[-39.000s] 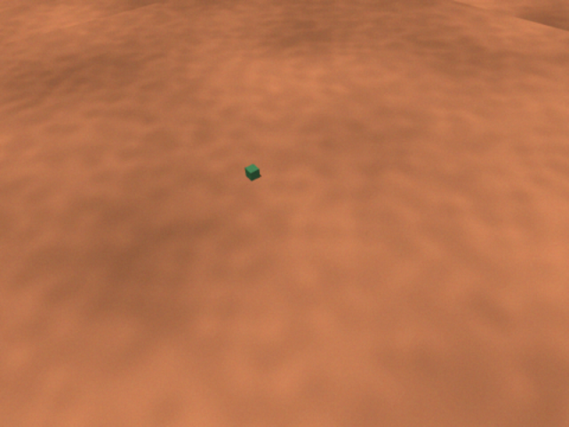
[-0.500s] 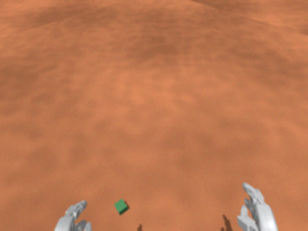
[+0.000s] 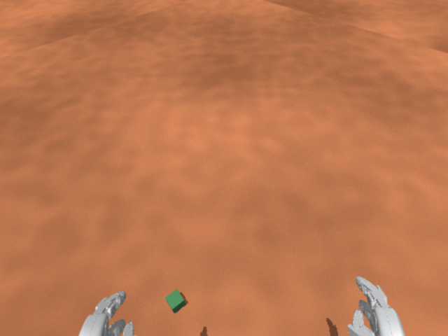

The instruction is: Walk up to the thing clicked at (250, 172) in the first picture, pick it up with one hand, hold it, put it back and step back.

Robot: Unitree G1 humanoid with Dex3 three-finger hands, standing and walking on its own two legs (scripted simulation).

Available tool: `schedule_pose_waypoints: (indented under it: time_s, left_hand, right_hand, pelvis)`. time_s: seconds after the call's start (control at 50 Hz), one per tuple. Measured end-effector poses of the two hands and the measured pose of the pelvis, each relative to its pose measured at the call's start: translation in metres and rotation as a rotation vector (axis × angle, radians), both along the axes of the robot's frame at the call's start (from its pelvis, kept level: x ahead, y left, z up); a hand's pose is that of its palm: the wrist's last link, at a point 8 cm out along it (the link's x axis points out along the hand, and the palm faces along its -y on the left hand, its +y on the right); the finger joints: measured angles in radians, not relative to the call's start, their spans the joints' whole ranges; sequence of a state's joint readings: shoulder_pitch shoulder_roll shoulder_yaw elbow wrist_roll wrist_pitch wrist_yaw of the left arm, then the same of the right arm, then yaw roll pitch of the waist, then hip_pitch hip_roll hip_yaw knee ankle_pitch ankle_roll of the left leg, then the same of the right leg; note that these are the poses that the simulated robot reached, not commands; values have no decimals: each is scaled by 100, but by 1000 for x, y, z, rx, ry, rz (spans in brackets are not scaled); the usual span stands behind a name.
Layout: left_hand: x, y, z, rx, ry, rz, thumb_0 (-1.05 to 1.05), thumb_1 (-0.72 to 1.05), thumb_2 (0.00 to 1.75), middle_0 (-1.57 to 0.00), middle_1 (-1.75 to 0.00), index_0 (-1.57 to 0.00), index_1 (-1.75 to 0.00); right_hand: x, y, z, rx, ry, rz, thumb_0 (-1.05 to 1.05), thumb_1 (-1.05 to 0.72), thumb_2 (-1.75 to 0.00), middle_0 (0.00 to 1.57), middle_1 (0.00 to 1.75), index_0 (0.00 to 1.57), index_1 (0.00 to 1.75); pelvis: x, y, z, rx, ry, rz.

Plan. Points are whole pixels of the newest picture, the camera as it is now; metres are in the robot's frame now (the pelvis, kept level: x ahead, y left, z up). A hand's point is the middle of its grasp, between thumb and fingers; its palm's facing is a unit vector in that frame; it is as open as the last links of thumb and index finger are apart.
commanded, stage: home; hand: left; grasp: from above
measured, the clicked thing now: (175, 301) +0.42 +0.22 -0.69
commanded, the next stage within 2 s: stand in 1.18 s
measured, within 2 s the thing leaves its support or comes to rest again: neither
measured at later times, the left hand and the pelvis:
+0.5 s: hand out of the picture +0.17 +0.18 -0.05, palm faces +0.05 -0.98 -0.20, open 7.4 cm; pelvis +0.00 +0.00 +0.00, yaw +0 degrees
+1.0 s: hand (133, 333) +0.18 +0.18 -0.05, palm faces +0.05 -0.98 -0.20, open 7.4 cm; pelvis +0.01 +0.00 +0.00, yaw +0 degrees
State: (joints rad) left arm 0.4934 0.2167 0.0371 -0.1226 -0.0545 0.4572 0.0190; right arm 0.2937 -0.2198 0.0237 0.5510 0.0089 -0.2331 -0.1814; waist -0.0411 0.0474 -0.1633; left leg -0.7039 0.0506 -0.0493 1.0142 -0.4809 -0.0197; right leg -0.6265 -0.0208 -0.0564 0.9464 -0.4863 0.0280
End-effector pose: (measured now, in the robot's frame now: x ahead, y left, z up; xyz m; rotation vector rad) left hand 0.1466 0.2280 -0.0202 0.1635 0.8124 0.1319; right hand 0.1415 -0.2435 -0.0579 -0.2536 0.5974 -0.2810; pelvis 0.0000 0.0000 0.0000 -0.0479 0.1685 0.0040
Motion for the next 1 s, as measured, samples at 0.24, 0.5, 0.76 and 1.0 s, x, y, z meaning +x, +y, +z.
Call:
schedule_pose_waypoints:
  time_s: [0.24, 0.5, 0.76, 1.0]
  left_hand:
    - [-2, 2, 0, 1, 3, -2, 1, 88, 88, -20, -30, -20, -29]
    - [3, 4, 0, 3, 4, -4, 1, 91, 90, -20, -30, -20, -29]
    - [9, 2, 0, 5, 6, -3, 1, 91, 90, -20, -30, -20, -29]
    - [12, -1, 0, 2, 4, -1, 1, 91, 90, -20, -30, -20, -29]
  right_hand:
    - [4, 3, 2, 0, -17, 9, 2, -90, -90, 20, 30, 20, 30]
    - [8, 5, 1, -1, -8, 7, 2, -90, -90, 20, 30, 20, 30]
    - [12, 2, -1, 2, 8, 3, 2, -90, -90, 20, 30, 20, 30]
    - [16, -2, -1, -1, 8, 2, 2, -90, -90, 20, 30, 20, 30]
  pelvis:
    - [-2, 2, 0, -2, 2, 0]
    - [3, 3, -1, -3, 6, -1]
    - [9, 1, -1, -1, 18, -2]
    - [11, -1, -1, 0, 17, 0]
